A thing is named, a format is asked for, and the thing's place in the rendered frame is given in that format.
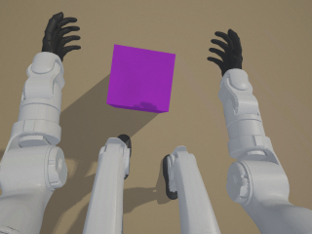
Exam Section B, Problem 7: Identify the robot right hand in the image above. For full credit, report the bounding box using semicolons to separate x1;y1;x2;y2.
207;29;243;77

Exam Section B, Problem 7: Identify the left robot upper arm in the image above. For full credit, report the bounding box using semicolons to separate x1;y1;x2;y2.
0;144;68;234

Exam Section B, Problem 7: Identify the carton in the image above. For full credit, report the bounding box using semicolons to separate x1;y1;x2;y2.
106;44;176;113

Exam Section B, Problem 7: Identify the right robot forearm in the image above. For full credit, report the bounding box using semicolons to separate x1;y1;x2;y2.
217;68;290;197

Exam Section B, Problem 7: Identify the right robot upper arm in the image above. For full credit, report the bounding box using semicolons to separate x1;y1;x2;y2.
226;160;312;234

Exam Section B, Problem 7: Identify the robot left foot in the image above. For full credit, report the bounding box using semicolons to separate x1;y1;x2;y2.
117;134;132;179

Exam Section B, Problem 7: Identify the robot left hand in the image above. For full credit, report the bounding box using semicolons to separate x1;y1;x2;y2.
41;12;81;62

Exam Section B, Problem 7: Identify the robot left thigh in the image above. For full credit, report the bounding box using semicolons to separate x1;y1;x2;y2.
82;143;131;234

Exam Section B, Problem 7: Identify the left robot forearm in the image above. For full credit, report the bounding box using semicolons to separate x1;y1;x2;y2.
0;52;65;191

